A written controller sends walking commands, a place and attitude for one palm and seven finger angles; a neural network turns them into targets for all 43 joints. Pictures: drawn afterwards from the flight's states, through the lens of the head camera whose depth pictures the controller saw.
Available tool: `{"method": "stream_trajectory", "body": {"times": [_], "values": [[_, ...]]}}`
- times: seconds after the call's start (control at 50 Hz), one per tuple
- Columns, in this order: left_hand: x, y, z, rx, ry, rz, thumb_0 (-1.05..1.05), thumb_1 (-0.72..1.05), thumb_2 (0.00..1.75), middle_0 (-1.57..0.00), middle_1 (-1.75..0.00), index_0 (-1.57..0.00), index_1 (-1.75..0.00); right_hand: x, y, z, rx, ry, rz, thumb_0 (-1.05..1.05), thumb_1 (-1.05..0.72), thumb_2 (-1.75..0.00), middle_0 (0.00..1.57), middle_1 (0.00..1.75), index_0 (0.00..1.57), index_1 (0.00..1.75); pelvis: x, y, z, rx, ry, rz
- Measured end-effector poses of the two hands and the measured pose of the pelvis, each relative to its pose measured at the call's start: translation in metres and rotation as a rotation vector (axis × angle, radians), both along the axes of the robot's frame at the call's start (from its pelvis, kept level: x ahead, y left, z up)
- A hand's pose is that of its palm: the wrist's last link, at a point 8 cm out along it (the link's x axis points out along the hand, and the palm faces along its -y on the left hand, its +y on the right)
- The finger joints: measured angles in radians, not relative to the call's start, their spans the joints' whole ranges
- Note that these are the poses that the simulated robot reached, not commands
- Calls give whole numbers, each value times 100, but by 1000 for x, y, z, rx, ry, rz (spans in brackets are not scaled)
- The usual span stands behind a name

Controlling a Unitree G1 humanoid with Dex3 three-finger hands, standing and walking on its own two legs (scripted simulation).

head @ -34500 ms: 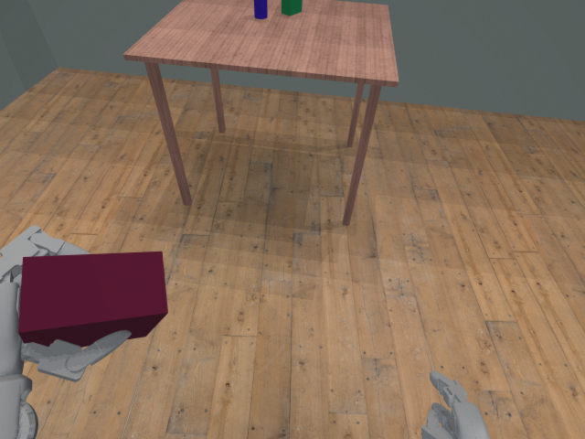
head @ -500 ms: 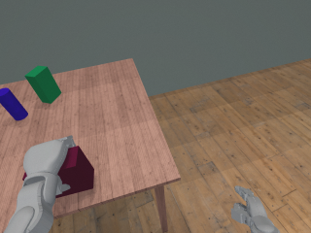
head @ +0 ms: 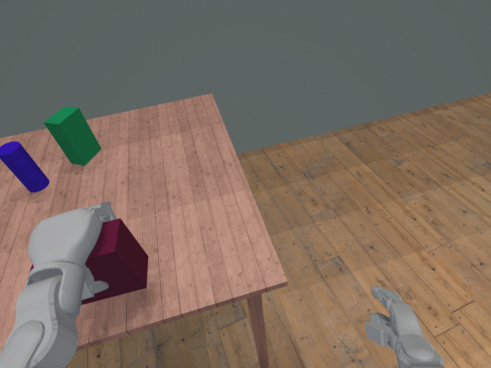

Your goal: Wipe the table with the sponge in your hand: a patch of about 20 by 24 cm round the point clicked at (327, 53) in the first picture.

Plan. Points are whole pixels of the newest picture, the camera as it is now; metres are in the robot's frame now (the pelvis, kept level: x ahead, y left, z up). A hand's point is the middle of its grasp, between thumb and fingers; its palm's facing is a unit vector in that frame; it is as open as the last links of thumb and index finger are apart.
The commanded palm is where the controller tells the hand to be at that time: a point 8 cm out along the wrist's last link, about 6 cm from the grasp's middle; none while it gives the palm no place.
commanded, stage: lift the sponge slowly off the table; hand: left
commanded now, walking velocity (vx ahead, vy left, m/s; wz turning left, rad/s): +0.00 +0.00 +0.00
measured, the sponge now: (102, 269) +0.23 +0.28 +0.05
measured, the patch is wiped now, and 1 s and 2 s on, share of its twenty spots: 1.00 1.00 1.00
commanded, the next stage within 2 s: bring the sponge back beside the body in 0.92 s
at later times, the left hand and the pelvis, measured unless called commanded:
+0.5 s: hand (81, 245) +0.23 +0.28 +0.13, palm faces +0.06 -0.08 -0.99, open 10.1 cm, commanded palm +0.20 +0.29 +0.21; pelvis -0.01 +0.00 +0.00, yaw +1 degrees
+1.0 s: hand (73, 233) +0.23 +0.28 +0.16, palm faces +0.14 -0.07 -0.99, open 10.1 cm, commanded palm +0.19 +0.28 +0.23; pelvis -0.02 +0.00 +0.00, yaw +0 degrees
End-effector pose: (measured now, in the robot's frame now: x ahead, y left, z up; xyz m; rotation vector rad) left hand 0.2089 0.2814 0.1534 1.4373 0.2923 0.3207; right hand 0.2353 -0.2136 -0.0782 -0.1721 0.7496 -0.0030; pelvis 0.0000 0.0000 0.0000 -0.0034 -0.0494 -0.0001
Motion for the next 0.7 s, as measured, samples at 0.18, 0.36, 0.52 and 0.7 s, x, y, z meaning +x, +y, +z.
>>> {"method": "stream_trajectory", "body": {"times": [0.18, 0.36, 0.52, 0.7], "values": [[-2, -3, 12, 26, -20, -13, -1, -50, 105, -72, -132, -74, -133, 1, 6, 1, 20, -7, 15, 1, -90, -90, 20, 30, 20, 30, -2, -1, 0, 3, -1, -6], [-9, 10, 20, 13, -13, 39, -1, -50, 105, -72, -132, -74, -133, -1, 2, 3, -1, -10, 20, 1, -90, -90, 20, 30, 20, 30, -7, -2, 0, -1, -4, 3], [-4, -3, 29, 29, -32, -50, -1, -50, 105, -72, -132, -74, -133, -4, 3, 3, -15, -20, 19, 1, -90, -90, 20, 30, 20, 30, -11, -1, 0, -2, -8, 7], [1, 4, 50, 38, -91, -1, -1, -50, 105, -72, -132, -74, -133, -7, 10, 2, 26, -16, 23, 1, -90, -90, 20, 30, 20, 30, -13, 0, 1, 0, -2, -4]]}}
